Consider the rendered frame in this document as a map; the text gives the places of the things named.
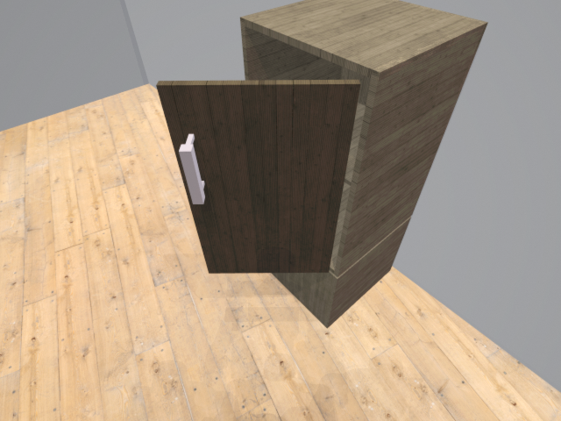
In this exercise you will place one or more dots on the cupboard door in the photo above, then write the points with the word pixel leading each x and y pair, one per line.
pixel 273 156

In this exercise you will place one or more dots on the handle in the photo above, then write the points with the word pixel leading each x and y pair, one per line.
pixel 191 170

